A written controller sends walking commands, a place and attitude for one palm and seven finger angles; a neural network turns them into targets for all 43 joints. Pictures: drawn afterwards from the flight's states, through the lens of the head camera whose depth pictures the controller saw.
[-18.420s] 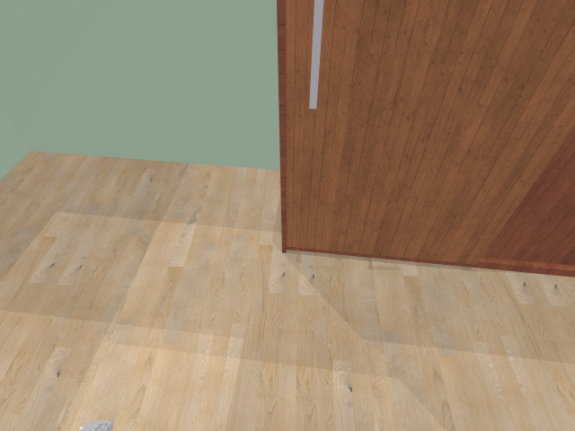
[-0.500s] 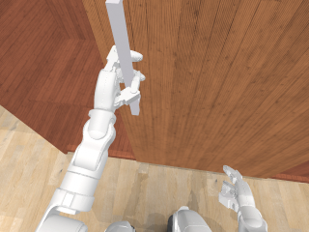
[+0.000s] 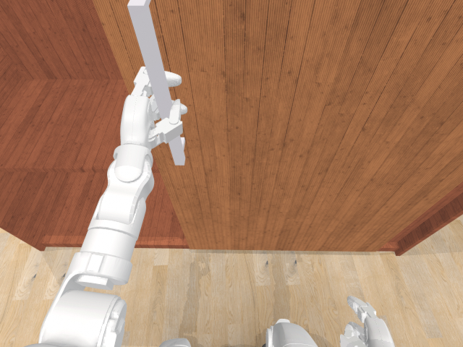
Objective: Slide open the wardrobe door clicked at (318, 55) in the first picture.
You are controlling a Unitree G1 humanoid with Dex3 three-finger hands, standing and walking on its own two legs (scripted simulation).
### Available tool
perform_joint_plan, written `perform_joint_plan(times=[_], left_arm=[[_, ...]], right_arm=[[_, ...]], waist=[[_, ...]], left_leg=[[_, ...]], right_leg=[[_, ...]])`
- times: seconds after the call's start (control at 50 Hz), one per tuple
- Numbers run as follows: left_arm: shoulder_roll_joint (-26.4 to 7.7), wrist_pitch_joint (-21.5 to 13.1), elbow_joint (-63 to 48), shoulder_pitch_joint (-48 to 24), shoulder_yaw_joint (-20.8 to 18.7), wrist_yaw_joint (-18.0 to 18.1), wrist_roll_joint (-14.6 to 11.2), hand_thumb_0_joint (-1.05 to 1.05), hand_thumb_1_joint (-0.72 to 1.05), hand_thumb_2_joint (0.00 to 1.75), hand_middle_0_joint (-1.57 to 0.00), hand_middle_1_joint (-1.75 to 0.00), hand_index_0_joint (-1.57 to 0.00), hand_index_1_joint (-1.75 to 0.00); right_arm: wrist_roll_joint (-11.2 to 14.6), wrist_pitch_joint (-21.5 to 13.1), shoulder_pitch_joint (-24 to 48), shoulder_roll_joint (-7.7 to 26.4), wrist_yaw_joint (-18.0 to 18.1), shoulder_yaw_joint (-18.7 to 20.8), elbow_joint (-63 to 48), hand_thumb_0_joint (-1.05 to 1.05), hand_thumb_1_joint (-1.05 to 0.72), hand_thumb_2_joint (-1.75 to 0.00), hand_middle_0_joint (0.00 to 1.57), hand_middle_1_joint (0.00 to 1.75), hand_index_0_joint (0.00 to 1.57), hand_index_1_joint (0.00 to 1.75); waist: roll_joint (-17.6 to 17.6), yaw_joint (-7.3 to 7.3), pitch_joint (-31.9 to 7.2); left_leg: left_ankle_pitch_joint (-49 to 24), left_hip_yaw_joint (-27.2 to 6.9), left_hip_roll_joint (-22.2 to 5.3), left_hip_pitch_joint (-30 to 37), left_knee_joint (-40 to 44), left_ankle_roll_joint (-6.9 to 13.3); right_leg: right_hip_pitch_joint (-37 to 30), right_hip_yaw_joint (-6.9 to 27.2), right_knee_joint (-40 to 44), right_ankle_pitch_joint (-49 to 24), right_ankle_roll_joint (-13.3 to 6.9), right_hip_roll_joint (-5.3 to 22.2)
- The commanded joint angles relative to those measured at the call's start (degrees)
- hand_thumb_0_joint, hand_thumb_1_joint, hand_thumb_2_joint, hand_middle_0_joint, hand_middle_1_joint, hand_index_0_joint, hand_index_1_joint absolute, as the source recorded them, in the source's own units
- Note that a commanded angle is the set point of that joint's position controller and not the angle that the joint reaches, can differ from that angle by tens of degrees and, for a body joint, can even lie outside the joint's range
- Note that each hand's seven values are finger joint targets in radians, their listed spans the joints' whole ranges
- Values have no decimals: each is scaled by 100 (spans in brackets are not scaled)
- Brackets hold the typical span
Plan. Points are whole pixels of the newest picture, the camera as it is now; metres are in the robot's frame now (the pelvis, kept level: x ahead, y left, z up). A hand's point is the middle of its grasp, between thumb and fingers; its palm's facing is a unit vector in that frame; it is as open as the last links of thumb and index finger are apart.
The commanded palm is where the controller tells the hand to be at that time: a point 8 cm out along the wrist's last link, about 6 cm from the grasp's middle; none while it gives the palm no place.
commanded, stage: step sideways, sliding the door along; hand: left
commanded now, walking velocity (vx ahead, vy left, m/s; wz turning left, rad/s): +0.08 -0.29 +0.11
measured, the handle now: (166, 95) +0.47 +0.16 +0.15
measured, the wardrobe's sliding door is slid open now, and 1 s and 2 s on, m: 0.66 0.70 0.70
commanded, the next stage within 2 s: stop walking and hold the door there in 0.36 s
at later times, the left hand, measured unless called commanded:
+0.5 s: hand (208, 117) +0.43 +0.08 +0.15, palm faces +0.43 -0.90 -0.10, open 6.4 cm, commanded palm +0.39 +0.11 +0.14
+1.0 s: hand (207, 115) +0.44 +0.08 +0.15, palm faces +0.57 -0.80 -0.20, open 6.3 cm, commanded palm +0.39 +0.12 +0.14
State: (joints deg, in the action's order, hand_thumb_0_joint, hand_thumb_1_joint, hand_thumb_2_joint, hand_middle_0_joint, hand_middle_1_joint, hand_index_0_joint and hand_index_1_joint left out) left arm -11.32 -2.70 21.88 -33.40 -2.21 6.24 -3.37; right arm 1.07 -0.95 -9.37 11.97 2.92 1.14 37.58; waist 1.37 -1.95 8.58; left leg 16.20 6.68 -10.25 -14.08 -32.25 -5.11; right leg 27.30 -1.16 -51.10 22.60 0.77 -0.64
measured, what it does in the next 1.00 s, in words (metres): steps to the right: right foot, then left foot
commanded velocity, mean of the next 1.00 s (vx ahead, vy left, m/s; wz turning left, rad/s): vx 0.00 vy -0.04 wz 0.02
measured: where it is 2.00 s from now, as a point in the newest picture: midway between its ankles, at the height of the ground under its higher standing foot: outside the picture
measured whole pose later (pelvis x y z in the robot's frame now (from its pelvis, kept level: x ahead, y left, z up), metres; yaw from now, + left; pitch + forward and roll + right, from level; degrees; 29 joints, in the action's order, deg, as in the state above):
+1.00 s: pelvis +0.05 -0.25 +0.00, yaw +2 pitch +1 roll +0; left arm -27.9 -3.7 40.8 -31.3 -23.9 8.2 -2.1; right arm 2.8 -1.3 -11.4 16.3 5.5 -0.3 37.7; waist 1.7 1.6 2.7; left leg 16.9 7.3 -4.5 -18.0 -34.6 -1.1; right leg 15.4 -3.7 -32.5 17.5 -0.6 0.8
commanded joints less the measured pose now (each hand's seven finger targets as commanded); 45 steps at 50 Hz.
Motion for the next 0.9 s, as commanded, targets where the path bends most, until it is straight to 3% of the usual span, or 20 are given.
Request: perform_joint_plan(times=[0.0, 0.02, 0.06, 0.08, 0.12, 0.18, 0.22, 0.24, 0.32, 0.44, 0.46, 0.48, 0.5, 0.6, 0.66, 0.7, 0.72, 0.76, 0.84, 0.88], left_arm=[[98, -644, -1627, -3035, 725, -371, 83, 0, 90, 90, -45, -140, -45, -140], [102, -603, -1638, -3109, 751, -346, 85, 0, 90, 90, -45, -140, -45, -140], [-435, -442, -1560, -3226, 529, -170, 160, 0, 90, 90, -45, -140, -45, -140], [-344, -349, -1451, -2940, 579, -140, 126, 0, 90, 90, -45, -140, -45, -140], [-669, -379, -1714, -3182, 206, -68, 108, 0, 90, 90, -45, -140, -45, -140], [409, -517, -1644, -3845, 1161, -125, 21, 0, 90, 90, -45, -140, -45, -140], [791, -583, -1494, -3980, 1526, -255, -145, 0, 90, 90, -45, -140, -45, -140], [991, -529, -980, -4073, 1581, -340, -85, 0, 90, 90, -45, -140, -45, -140], [507, -592, -923, -4260, 1354, -329, -33, 0, 90, 90, -45, -140, -45, -140], [212, -683, -1451, -3852, 1004, -317, -112, 0, 90, 90, -45, -140, -45, -140], [-3604, -623, 187, -2607, -2429, 55, 258, 0, 90, 90, -45, -140, -45, -140], [-3309, -593, 111, -2420, -1809, -31, 358, 0, 90, 90, -45, -140, -45, -140], [-3088, -553, -309, -2627, -1686, -122, 355, 0, 90, 90, -45, -140, -45, -140], [-3253, -381, -448, -2197, -2248, 123, 306, 0, 90, 90, -45, -140, -45, -140], [-2870, -518, -492, -2264, -1812, 170, 248, 0, 90, 90, -45, -140, -45, -140], [-2563, -634, -537, -2248, -1499, 115, 241, 0, 90, 90, -45, -140, -45, -140], [-1997, -672, -369, -2051, -1107, 55, 229, 0, 90, 90, -45, -140, -45, -140], [-2509, -776, -498, -2232, -1416, 136, 336, 0, 90, 90, -45, -140, -45, -140], [-3047, -725, -76, -1795, -1839, 168, 341, 0, 90, 90, -45, -140, -45, -140], [-3374, -689, 207, -1690, -2039, 167, 333, 0, 90, 90, -45, -140, -45, -140]], right_arm=[[112, -219, 402, 802, 59, 188, -843, 0, -90, -90, 20, 30, 20, 30], [200, -223, 421, 717, 90, 139, -886, 0, -90, -90, 20, 30, 20, 30], [223, -280, 707, 431, 178, 24, -898, 0, -90, -90, 20, 30, 20, 30], [151, -287, 599, 473, 250, 73, -733, 0, -90, -90, 20, 30, 20, 30], [59, -382, 374, 605, 346, 88, -375, 0, -90, -90, 20, 30, 20, 30], [51, -320, 279, 381, 332, -88, -353, 0, -90, -90, 20, 30, 20, 30], [89, -278, 256, 850, 208, 167, -554, 0, -90, -90, 20, 30, 20, 30], [205, -251, 432, 819, 15, 181, -572, 0, -90, -90, 20, 30, 20, 30], [168, -208, 138, 881, 9, 229, -346, 0, -90, -90, 20, 30, 20, 30], [262, -309, 249, 827, -35, 205, -743, 0, -90, -90, 20, 30, 20, 30], [198, -209, -151, 1233, 78, 373, -322, 0, -90, -90, 20, 30, 20, 30], [205, -152, -81, 899, 107, 261, -503, 0, -90, -90, 20, 30, 20, 30], [198, -275, 317, 670, 93, 190, -619, 0, -90, -90, 20, 30, 20, 30], [190, -430, 318, 861, 367, 18, -495, 0, -90, -90, 20, 30, 20, 30], [203, -302, 332, 1005, 413, 161, -567, 0, -90, -90, 20, 30, 20, 30], [273, -278, 302, 1231, 288, 260, -652, 0, -90, -90, 20, 30, 20, 30], [238, -298, 285, 1115, 213, 175, -701, 0, -90, -90, 20, 30, 20, 30], [141, -365, 225, 1163, 196, 158, -697, 0, -90, -90, 20, 30, 20, 30], [159, -386, 12, 1266, 185, 179, -691, 0, -90, -90, 20, 30, 20, 30], [161, -297, 55, 1223, 282, 156, -789, 0, -90, -90, 20, 30, 20, 30]], waist=[[992, 273, -2749], [535, 276, -2889], [-1801, 230, -2614], [-1826, 62, -2784], [-1511, 133, -2897], [-777, 542, -3074], [1616, 461, -3162], [841, 286, -2944], [1327, 389, -2469], [1419, 384, -3106], [736, 167, -2958], [-853, 116, -2998], [-1200, 69, -2942], [-1249, 127, -3359], [-815, 265, -3259], [604, 145, -3200], [1312, 260, -3100], [2125, 214, -2730], [1027, 209, -2902], [80, 311, -2891]], left_leg=[[-2461, -360, -1166, 999, 66, 869], [-1501, -73, -722, 556, -389, 661], [2010, 200, 601, -1124, -2097, 261], [2209, -244, 661, -1159, -2784, 320], [2111, -249, 616, -1386, -2640, 315], [-214, 175, 489, 516, 477, 354], [-4060, -2761, -2146, 2957, 897, 1471], [-2647, -2820, -2358, 2460, 1053, 1689], [-3246, -1616, -1759, 2306, 662, 1579], [-3034, -270, -829, 1499, -285, 731], [-2273, 304, -404, 905, -818, 430], [-480, 356, 293, -692, -2070, 378], [1893, 1, 708, -1465, -2722, 299], [1148, -57, 888, -1056, -785, 250], [-1557, 71, 589, 642, 619, 299], [-4466, -825, -570, 1489, 295, 851], [-4422, -1023, -732, 1605, 513, 987], [-4819, -1066, -788, 1739, 619, 1131], [-4427, -546, -456, 1782, -68, 870], [-2509, -150, 65, 566, -298, 432]], right_leg=[[-1593, -358, 1730, -660, 49, 157], [-2273, -421, 2330, -1363, 13, 220], [-2425, 1203, 3159, -2823, -736, 1743], [-2322, 1302, 3114, -2629, -1036, 1922], [-3026, 1182, 2416, -4559, -1320, 1752], [-2316, 45, 1291, -4488, -691, 1119], [782, 58, -513, 447, 54, 297], [814, 689, -1018, 453, -74, 459], [917, 330, -546, 270, 17, 675], [-1684, -582, 2048, -1238, 39, 103], [-1850, -280, 2446, -2568, -38, 449], [-2985, 708, 2378, -5053, -464, 1452], [-3151, 1202, 2480, -6228, -733, 2013], [-3748, 851, 1566, -7344, -818, 1863], [-2588, 436, 1397, -5733, -279, 1611], [-1289, 126, 1432, -1766, 73, 861], [-905, -46, 1048, -63, 11, 518], [-423, -123, 702, 662, -95, 406], [-1173, -106, 2198, -1198, -99, 428], [-2169, 741, 2315, -4683, -323, 1217]])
